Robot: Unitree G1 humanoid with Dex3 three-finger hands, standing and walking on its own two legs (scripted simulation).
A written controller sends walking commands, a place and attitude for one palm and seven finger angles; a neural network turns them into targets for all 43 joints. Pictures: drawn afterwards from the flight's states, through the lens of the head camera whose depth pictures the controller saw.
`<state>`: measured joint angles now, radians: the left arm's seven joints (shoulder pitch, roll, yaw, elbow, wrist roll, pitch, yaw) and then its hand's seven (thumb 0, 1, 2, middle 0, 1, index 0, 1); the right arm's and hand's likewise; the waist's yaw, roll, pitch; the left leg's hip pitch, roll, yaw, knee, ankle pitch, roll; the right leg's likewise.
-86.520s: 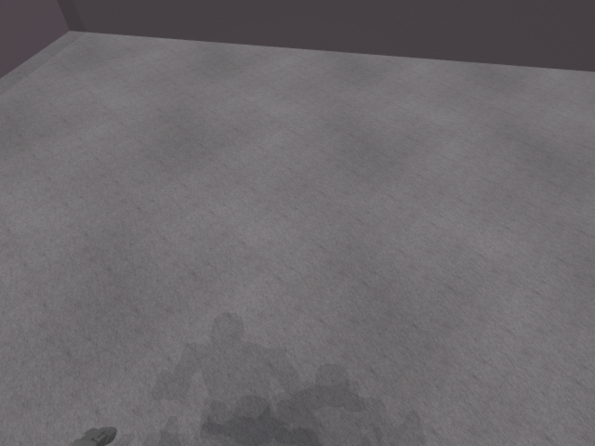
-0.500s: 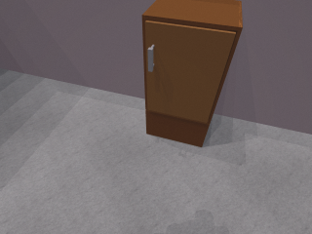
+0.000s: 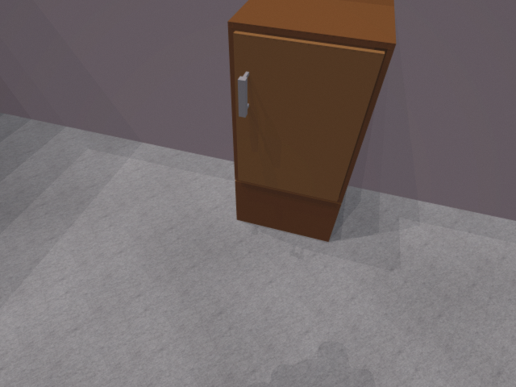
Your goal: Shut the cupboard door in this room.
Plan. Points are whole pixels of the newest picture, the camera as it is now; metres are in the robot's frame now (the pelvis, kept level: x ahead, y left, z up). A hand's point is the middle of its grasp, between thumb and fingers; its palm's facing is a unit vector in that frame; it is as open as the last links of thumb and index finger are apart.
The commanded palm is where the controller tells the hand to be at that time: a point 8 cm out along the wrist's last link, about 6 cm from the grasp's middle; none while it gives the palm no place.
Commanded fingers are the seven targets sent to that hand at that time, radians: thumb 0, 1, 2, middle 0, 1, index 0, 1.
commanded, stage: look to check the result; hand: left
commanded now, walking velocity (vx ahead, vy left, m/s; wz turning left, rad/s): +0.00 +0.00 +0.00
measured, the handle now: (244, 94) +0.94 +0.09 -0.04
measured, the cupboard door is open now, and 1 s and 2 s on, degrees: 0 0 0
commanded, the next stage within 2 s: stand and wait in 0.40 s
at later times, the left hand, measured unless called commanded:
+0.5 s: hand out of the picture +0.01 +0.17 -0.18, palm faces +0.02 -0.98 -0.20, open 7.4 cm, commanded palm none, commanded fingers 0.00 0.90 0.90 -0.20 -0.30 -0.20 -0.30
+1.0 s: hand out of the picture +0.03 +0.18 -0.17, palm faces +0.02 -0.97 -0.23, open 7.4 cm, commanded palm none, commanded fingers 0.00 0.90 0.90 -0.20 -0.30 -0.20 -0.30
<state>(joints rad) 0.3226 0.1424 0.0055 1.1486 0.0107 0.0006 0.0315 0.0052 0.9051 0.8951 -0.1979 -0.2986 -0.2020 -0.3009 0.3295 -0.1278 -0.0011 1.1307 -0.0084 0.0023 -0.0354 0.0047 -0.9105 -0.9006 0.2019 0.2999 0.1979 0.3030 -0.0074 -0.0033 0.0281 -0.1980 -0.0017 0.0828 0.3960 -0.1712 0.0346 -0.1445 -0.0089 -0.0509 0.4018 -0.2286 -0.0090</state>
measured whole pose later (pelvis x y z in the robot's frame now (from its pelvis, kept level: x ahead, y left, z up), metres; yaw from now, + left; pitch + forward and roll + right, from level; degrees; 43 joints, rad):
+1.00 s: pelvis +0.03 -0.01 +0.00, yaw +0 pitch -1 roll +0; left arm 0.24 0.21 0.00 1.15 0.01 -0.01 0.02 0.01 0.90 0.90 -0.20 -0.30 -0.20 -0.30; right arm 0.23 -0.20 0.01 1.14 -0.01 0.00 -0.03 0.01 -0.91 -0.90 0.20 0.30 0.20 0.30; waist 0.00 0.00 0.04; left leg -0.14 0.00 0.07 0.35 -0.19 0.02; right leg -0.07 0.00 -0.06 0.34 -0.24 -0.02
